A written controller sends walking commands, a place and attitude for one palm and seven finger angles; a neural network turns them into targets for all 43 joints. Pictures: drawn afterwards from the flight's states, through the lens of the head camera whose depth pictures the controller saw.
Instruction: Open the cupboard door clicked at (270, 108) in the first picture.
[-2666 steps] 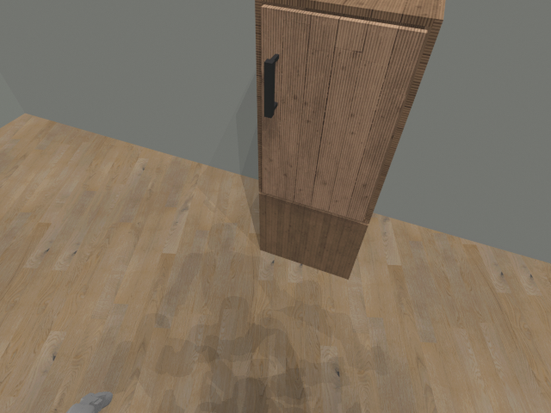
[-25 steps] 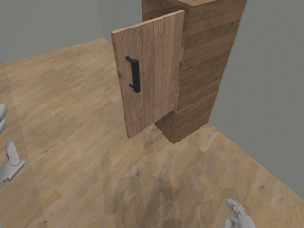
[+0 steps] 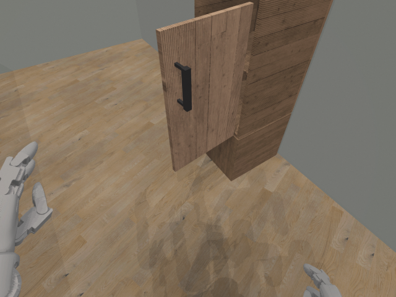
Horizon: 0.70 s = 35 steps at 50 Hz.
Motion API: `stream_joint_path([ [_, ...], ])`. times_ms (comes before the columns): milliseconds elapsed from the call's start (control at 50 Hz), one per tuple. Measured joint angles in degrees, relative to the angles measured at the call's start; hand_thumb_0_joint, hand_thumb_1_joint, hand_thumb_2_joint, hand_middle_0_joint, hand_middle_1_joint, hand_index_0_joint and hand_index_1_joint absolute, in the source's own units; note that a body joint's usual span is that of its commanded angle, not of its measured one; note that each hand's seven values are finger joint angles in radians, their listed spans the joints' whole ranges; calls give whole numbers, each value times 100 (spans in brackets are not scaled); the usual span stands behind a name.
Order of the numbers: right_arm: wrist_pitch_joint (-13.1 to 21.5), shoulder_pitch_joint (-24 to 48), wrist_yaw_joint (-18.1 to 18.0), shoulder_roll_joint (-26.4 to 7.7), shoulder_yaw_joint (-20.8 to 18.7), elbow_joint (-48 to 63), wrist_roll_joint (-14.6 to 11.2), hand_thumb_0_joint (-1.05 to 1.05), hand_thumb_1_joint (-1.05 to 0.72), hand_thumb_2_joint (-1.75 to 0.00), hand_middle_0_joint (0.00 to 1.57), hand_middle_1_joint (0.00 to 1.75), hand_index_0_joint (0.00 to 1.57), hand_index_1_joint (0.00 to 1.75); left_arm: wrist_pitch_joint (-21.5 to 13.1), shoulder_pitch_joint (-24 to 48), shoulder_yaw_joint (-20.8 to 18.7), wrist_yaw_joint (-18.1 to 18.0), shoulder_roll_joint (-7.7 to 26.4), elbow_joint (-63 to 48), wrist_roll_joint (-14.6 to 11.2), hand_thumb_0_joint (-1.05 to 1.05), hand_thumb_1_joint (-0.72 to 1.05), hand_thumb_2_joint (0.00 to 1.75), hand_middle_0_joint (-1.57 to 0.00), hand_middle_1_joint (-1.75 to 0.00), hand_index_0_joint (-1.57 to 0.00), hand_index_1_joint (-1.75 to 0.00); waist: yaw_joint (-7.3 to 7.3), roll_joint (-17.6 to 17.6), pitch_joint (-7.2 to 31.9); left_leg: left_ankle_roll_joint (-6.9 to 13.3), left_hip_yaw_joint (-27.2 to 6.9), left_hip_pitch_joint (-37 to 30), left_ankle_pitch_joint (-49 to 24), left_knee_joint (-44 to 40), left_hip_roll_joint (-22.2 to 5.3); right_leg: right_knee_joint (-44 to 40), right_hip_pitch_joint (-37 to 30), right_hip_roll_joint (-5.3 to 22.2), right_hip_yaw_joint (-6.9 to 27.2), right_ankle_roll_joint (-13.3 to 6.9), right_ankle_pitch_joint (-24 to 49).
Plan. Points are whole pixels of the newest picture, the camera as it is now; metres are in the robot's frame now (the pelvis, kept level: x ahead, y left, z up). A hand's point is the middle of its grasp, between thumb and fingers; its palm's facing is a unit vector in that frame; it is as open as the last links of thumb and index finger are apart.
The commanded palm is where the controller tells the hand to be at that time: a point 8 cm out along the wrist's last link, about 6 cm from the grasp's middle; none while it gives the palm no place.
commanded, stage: let the arm hang, fingers relaxed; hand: left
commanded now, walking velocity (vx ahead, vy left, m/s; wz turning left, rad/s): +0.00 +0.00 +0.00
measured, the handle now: (182, 87) +0.68 +0.09 +0.06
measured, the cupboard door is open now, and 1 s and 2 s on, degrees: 96 96 96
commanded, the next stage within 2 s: look to check the result in 1.06 s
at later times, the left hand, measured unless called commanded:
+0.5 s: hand out of the picture -0.02 +0.22 -0.16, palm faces +0.06 -0.96 -0.28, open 7.3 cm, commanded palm none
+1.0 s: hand out of the picture +0.13 +0.23 -0.14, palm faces +0.03 -0.95 -0.32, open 7.4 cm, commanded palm none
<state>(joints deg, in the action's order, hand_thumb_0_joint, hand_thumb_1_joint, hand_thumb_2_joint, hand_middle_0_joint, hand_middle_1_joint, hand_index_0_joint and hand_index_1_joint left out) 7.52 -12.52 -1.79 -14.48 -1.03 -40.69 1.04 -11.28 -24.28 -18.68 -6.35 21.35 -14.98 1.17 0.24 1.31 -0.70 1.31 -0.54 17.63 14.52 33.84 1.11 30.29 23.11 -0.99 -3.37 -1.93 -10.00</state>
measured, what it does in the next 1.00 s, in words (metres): stands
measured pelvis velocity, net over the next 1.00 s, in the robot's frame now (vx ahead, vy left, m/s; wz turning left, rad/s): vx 0.04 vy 0.00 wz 0.04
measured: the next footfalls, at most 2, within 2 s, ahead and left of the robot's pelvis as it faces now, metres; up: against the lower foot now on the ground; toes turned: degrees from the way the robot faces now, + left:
none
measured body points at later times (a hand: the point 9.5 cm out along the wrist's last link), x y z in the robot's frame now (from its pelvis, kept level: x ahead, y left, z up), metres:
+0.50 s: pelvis +0.00 +0.00 +0.01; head +0.02 +0.00 +0.45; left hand -0.02 +0.27 -0.14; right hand +0.02 -0.27 -0.14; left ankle +0.03 +0.11 -0.73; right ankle +0.08 -0.11 -0.73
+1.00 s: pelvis +0.04 +0.00 +0.02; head +0.06 -0.02 +0.47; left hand +0.13 +0.28 -0.11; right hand +0.10 -0.28 -0.13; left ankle +0.03 +0.11 -0.73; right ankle +0.08 -0.11 -0.73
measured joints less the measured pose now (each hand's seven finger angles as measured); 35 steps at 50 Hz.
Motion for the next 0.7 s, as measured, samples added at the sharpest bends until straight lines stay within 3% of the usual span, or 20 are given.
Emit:
stream_joint_path([
  [60,-293,176,157,-243,-32,-401,49,1,-91,-90,20,30,21,30,771,699,678,418,-71,1918,76,0,90,90,-20,-30,-21,-30,65,125,129,57,-68,221,57,131,199,666,201,72,367,-17,-658],
  [100,-444,304,177,-267,-22,-559,65,1,-91,-90,20,30,21,30,1121,948,1013,553,-198,3090,114,0,90,90,-20,-30,-20,-30,60,50,77,68,30,294,101,232,290,674,211,121,558,37,-194],
  [200,-686,277,224,-169,-15,-754,27,1,-91,-90,20,30,21,30,1471,1105,1725,700,-701,5205,116,1,91,90,-20,-30,-20,-30,205,-140,-304,15,-48,214,81,269,256,648,76,99,483,119,-158],
  [260,-821,68,237,-104,9,-998,61,1,-91,-90,20,30,21,30,1542,1045,1937,726,-968,5991,85,1,91,90,-20,-30,-21,-30,170,-302,-414,12,-125,177,39,201,206,461,-32,55,403,61,-105],
  [380,-983,-354,192,37,19,-1577,91,1,-91,-90,20,30,21,30,1420,909,1763,671,-857,6899,37,1,95,90,-21,-30,-21,-30,-64,-371,-454,-17,-238,24,-181,-251,101,16,-229,-42,317,16,-332],
  [440,-999,-399,161,54,-11,-1775,60,1,-91,-90,20,30,21,30,1338,813,1690,658,-692,7220,27,1,94,90,-20,-30,-21,-30,-138,-317,-454,-30,-225,-115,-235,-404,113,-230,-389,-27,338,23,39],
  [500,-959,-359,145,28,-45,-1877,34,1,-91,-90,20,30,21,30,1300,785,1652,630,-562,7526,10,1,93,90,-20,-30,-21,-30,-136,-201,-423,-33,-216,-240,-224,-463,130,-357,-531,-9,350,29,290],
  [600,-919,-225,151,-37,-78,-1949,37,1,-91,-90,20,30,21,30,1298,927,1612,601,-461,7809,10,1,92,90,-20,-30,-21,-30,-95,53,-251,12,-222,-329,-91,-560,107,-462,-637,-28,343,30,32],
  [700,-815,-70,151,-71,-46,-2055,45,1,-91,-90,20,30,21,30,1212,1270,1595,593,-395,7855,-12,1,91,90,-20,-30,-20,-30,-93,78,-215,-2,-172,-476,-290,-753,148,-551,-722,25,390,63,273],
])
